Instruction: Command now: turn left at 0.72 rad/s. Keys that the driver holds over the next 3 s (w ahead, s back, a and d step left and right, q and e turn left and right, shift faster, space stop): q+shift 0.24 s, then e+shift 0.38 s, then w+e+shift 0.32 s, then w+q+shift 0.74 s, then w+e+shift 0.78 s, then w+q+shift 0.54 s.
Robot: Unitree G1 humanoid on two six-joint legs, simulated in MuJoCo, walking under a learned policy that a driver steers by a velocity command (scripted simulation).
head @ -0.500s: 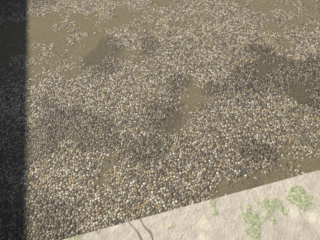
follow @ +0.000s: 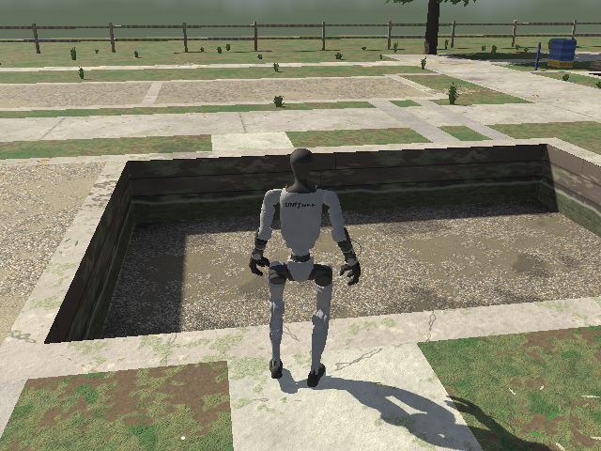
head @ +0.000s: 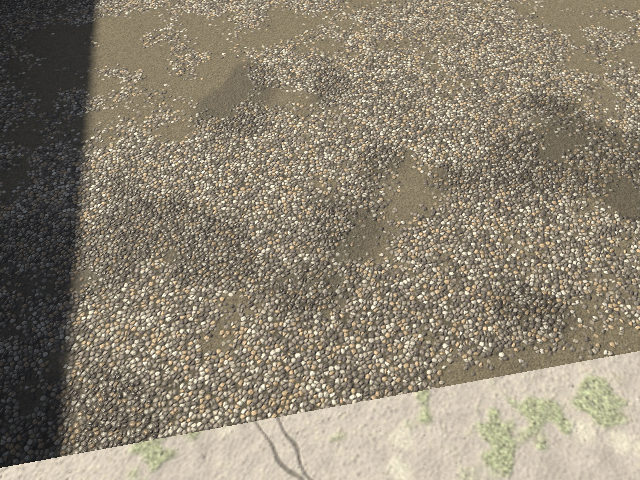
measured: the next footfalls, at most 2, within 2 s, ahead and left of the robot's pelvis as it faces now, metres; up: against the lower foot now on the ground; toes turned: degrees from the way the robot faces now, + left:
left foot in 0.16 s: +0.02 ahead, +0.14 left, +0.00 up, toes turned +17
right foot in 0.66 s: +0.04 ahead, -0.08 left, +0.00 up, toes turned +2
